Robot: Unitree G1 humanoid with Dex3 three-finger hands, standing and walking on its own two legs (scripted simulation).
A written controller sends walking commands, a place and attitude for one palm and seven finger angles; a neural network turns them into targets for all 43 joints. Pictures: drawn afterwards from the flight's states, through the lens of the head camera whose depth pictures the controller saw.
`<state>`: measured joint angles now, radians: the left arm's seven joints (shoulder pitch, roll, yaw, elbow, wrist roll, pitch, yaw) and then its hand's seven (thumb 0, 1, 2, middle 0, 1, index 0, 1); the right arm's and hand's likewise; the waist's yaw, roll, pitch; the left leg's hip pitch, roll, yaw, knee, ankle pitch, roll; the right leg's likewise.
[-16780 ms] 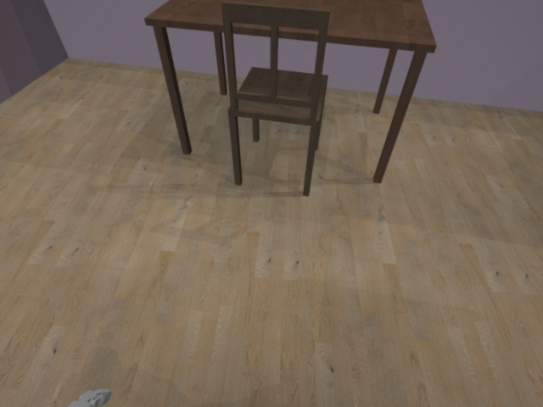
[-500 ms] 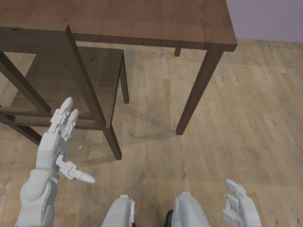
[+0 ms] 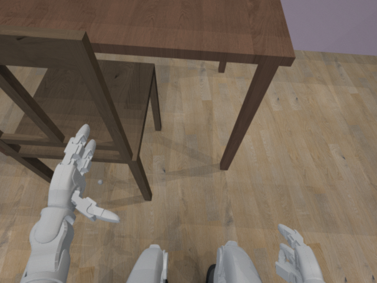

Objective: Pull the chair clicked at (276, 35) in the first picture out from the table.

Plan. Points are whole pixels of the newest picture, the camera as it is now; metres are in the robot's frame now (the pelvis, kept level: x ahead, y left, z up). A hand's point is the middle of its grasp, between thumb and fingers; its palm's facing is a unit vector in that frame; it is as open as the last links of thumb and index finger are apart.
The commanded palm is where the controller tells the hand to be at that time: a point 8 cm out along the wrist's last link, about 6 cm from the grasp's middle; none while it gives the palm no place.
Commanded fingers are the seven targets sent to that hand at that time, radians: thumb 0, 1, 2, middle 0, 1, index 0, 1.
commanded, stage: aim the fingers beside a spindle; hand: left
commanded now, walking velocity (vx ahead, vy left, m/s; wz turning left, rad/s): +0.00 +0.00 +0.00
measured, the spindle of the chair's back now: (31, 108) +0.47 +0.38 +0.03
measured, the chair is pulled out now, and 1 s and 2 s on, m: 0.00 0.00 0.00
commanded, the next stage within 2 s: push the fingers through the gap in 0.38 s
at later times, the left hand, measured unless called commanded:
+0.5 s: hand (101, 187) +0.29 +0.17 +0.05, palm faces -0.09 -0.99 -0.07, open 16.9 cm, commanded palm +0.28 +0.24 +0.04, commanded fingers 0.00 -0.50 0.30 -0.06 -0.08 -0.06 -0.08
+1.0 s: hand (104, 161) +0.35 +0.19 +0.02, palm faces -0.03 -1.00 -0.05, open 16.9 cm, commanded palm +0.33 +0.24 +0.03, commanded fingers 0.00 -0.50 0.30 -0.06 -0.08 -0.06 -0.08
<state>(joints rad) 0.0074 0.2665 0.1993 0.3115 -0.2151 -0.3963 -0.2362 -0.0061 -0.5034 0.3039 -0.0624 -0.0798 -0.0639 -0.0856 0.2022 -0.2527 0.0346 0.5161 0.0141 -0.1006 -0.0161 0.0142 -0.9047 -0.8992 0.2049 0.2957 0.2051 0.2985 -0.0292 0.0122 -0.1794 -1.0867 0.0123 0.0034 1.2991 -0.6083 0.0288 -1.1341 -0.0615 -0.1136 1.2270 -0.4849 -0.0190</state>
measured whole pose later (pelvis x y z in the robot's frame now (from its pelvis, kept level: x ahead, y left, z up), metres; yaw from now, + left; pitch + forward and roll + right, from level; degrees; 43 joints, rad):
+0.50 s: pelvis +0.00 +0.00 +0.01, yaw +0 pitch +22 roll -2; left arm 0.15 0.26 0.16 0.10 -0.25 -0.44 -0.27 -0.01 -0.50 0.30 -0.06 -0.08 -0.06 -0.08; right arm 0.22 -0.25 0.01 0.52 0.01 -0.13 -0.02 0.02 -0.91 -0.90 0.20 0.30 0.20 0.30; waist -0.03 0.02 -0.17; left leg -1.05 0.02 0.00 1.27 -0.60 0.02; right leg -1.09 -0.05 -0.12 1.20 -0.48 -0.02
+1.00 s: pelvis +0.00 +0.00 +0.00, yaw -1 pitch +23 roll -2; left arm -0.15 0.30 0.25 0.44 -0.22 -0.36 -0.26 -0.01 -0.50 0.30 -0.06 -0.08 -0.06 -0.09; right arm 0.23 -0.26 0.03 0.54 0.02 -0.09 -0.03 0.01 -0.91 -0.90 0.20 0.30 0.21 0.30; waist -0.06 0.02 -0.17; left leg -1.08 0.02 0.01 1.28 -0.59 0.02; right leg -1.13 -0.05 -0.11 1.20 -0.47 -0.02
